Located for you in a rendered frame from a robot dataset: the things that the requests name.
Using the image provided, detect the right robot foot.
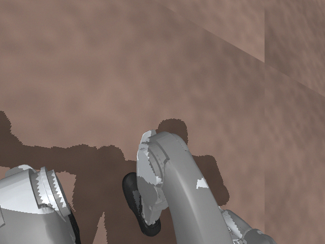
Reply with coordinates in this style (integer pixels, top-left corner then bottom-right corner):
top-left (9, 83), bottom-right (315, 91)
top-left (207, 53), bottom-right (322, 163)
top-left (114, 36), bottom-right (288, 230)
top-left (122, 172), bottom-right (161, 237)

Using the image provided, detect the right robot arm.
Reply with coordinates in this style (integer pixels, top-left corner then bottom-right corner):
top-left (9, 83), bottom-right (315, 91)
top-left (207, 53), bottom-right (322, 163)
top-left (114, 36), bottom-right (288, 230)
top-left (243, 229), bottom-right (277, 244)

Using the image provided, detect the left robot foot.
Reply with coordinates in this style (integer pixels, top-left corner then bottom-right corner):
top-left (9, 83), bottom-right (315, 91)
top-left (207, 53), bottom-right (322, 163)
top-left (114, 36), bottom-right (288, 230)
top-left (68, 209), bottom-right (81, 244)

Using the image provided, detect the right robot hand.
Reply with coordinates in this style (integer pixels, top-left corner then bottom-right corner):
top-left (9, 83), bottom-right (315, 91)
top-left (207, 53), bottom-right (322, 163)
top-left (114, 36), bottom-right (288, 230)
top-left (219, 206), bottom-right (252, 244)

